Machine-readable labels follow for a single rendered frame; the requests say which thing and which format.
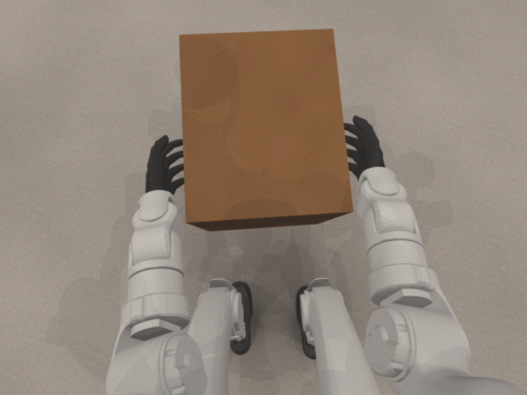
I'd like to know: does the left robot upper arm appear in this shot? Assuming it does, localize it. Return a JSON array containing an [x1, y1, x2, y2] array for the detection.
[[106, 332, 208, 395]]

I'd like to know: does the right robot upper arm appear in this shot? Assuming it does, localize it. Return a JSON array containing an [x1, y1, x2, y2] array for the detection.
[[364, 303, 527, 395]]

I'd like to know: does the left robot hand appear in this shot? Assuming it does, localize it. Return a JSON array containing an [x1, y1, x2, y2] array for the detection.
[[146, 135, 184, 195]]

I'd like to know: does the carton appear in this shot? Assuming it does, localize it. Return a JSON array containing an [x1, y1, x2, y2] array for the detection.
[[179, 29, 353, 231]]

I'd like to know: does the left robot forearm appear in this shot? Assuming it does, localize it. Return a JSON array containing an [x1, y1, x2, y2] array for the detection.
[[105, 190, 190, 395]]

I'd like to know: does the robot right shin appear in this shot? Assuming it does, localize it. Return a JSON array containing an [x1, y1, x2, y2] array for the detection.
[[305, 278, 344, 344]]

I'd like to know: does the left robot foot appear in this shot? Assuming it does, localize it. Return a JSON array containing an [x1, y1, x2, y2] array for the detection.
[[231, 281, 252, 355]]

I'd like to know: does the right robot forearm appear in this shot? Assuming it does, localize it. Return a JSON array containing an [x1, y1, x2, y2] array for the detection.
[[356, 167, 470, 366]]

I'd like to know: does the right robot hand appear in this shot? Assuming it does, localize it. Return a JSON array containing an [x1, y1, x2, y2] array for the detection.
[[343, 115, 385, 181]]

